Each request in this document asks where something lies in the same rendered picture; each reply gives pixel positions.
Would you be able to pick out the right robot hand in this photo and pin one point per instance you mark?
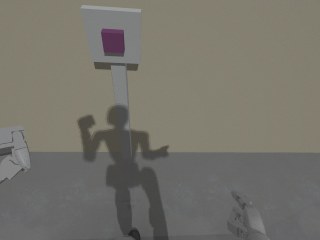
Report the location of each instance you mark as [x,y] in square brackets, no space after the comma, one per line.
[249,220]

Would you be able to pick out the button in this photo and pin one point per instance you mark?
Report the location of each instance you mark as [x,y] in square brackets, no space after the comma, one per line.
[113,40]

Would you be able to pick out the left robot hand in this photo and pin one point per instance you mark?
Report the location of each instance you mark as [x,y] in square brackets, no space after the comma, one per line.
[12,142]

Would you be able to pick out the robot left foot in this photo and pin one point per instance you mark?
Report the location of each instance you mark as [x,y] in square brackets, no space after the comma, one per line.
[135,234]

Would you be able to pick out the panel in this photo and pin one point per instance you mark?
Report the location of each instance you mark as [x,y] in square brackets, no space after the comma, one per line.
[96,18]

